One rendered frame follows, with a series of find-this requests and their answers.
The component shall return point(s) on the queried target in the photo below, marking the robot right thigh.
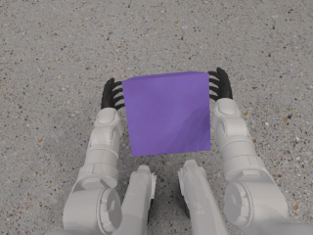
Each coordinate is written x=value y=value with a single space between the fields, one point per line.
x=205 y=215

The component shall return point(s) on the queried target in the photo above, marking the robot right hand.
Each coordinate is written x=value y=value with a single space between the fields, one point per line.
x=224 y=89

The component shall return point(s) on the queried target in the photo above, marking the robot left hand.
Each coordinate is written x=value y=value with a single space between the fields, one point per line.
x=108 y=100

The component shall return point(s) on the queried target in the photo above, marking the robot right shin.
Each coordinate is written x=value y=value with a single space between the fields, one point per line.
x=191 y=162

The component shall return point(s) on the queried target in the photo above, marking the right robot forearm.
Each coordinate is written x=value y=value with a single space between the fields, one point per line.
x=240 y=161

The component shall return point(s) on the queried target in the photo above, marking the left robot upper arm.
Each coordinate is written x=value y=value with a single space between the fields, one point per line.
x=95 y=211

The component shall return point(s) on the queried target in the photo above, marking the carton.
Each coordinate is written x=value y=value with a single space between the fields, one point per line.
x=167 y=113

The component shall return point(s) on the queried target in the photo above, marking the right robot upper arm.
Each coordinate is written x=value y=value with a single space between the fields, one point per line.
x=260 y=208

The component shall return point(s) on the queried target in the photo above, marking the left robot forearm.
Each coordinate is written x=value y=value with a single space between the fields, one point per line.
x=100 y=166

